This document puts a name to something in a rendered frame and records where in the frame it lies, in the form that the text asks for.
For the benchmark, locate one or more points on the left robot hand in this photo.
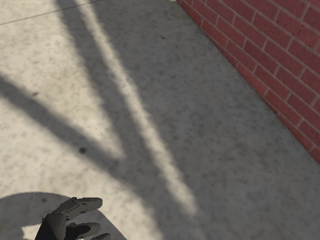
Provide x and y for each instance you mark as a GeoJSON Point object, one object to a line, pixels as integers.
{"type": "Point", "coordinates": [54, 227]}

